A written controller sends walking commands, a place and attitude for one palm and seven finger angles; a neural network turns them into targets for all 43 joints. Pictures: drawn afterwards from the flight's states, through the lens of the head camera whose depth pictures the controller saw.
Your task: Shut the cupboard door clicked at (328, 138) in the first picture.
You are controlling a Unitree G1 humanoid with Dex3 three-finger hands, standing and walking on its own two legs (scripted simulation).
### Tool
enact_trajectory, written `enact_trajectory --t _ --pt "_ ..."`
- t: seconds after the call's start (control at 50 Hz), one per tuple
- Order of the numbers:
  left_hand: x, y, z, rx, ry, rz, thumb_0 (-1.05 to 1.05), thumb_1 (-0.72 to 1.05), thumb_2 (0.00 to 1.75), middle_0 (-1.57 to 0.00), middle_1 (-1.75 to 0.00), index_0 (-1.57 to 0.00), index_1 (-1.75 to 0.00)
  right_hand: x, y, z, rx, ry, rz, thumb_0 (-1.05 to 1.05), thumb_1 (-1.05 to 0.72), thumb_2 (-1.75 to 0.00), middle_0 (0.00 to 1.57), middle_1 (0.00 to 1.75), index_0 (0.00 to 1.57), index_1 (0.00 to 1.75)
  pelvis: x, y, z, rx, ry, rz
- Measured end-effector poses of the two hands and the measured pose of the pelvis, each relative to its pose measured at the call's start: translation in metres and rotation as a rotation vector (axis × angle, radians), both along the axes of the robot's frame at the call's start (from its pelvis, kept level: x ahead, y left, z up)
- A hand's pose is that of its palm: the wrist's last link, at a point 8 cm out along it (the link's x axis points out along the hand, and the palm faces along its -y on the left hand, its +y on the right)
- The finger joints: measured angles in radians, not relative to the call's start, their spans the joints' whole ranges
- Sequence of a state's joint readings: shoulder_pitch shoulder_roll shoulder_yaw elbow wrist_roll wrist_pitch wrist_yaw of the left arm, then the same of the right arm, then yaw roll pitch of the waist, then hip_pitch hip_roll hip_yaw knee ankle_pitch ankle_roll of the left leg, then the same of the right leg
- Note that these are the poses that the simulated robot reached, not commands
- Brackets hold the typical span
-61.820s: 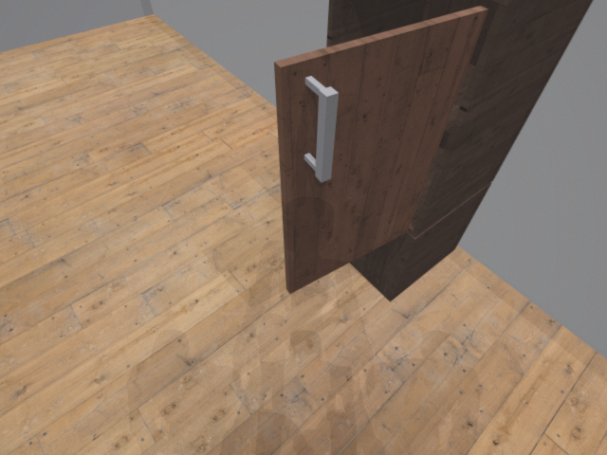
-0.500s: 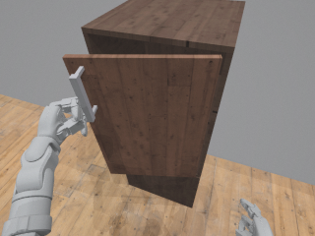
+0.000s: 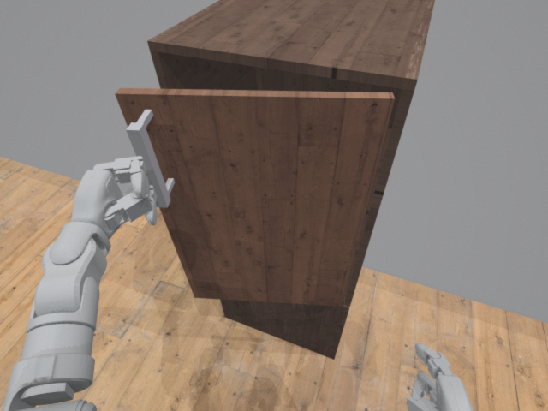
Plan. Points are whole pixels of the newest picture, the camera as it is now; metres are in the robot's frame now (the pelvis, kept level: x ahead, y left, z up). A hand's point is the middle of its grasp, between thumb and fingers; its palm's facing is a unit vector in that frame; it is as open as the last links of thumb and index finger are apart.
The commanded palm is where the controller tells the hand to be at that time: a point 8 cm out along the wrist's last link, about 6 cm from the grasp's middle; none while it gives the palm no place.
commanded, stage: push the door shut along its arc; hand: left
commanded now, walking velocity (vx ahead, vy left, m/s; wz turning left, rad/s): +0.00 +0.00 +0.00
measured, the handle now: (155, 161) +0.44 +0.22 +0.16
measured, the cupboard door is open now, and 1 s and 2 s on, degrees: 18 2 0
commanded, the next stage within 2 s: pull the fist back off the door in 1.50 s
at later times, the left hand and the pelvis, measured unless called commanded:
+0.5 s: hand (168, 174) +0.40 +0.19 +0.16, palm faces -0.13 -0.99 -0.06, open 3.1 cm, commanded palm +0.40 +0.23 +0.16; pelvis +0.00 +0.00 +0.00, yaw +0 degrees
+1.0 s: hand (197, 151) +0.46 +0.16 +0.16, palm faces -0.29 -0.96 -0.04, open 3.1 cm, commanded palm +0.46 +0.20 +0.16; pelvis -0.01 +0.01 -0.01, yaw +0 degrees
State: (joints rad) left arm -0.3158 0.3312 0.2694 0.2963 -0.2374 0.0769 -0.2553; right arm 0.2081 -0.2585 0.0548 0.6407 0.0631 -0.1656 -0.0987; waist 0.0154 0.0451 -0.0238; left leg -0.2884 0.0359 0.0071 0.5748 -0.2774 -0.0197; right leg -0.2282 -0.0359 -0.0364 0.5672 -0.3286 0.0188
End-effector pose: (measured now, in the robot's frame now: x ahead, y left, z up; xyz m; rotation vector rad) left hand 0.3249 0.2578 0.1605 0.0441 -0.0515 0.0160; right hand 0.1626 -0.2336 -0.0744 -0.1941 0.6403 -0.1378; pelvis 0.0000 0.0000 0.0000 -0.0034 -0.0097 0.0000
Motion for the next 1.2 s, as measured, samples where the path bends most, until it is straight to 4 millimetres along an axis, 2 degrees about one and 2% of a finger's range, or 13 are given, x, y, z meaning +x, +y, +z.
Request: enact_trajectory --t 0.14,0.36,0.78,1.02,1.2 --pt "0.025 -0.005 0.003 -0.004 0.020 -0.061 0.01 0.90 0.92 -1.30 -1.50 -1.30 -1.50 -0.012 -0.005 -0.007 -0.011 0.048 -0.025 0.02 -0.90 -0.90 0.20 0.30 0.20 0.30 -0.001 0.001 0.000 0.001 0.020 -0.001" --pt "0.046 -0.007 0.002 0.008 0.027 -0.109 0.00 0.92 0.95 -1.30 -1.50 -1.30 -1.50 -0.037 -0.014 -0.016 -0.028 0.123 -0.054 0.02 -0.90 -0.90 0.20 0.30 0.20 0.30 0.000 0.003 -0.002 -0.001 0.033 0.002" --pt "0.097 -0.019 0.004 0.016 0.056 -0.216 0.02 0.90 0.90 -1.32 -1.50 -1.30 -1.50 -0.073 -0.020 -0.030 -0.054 0.233 -0.081 0.01 -0.90 -0.90 0.20 0.30 0.20 0.30 -0.006 0.007 -0.008 -0.006 0.092 0.007" --pt "0.133 -0.043 0.002 0.010 0.068 -0.313 0.02 0.90 0.90 -1.30 -1.50 -1.30 -1.50 -0.115 -0.030 -0.039 -0.078 0.338 -0.147 0.01 -0.90 -0.90 0.20 0.30 0.20 0.30 -0.007 0.011 -0.014 -0.008 0.152 -0.005" --pt "0.162 -0.082 0.003 -0.030 0.065 -0.389 0.02 0.90 0.90 -1.30 -1.50 -1.30 -1.50 -0.146 -0.032 -0.043 -0.071 0.407 -0.208 0.01 -0.90 -0.90 0.20 0.30 0.20 0.30 -0.004 0.011 -0.017 -0.003 0.189 -0.026"
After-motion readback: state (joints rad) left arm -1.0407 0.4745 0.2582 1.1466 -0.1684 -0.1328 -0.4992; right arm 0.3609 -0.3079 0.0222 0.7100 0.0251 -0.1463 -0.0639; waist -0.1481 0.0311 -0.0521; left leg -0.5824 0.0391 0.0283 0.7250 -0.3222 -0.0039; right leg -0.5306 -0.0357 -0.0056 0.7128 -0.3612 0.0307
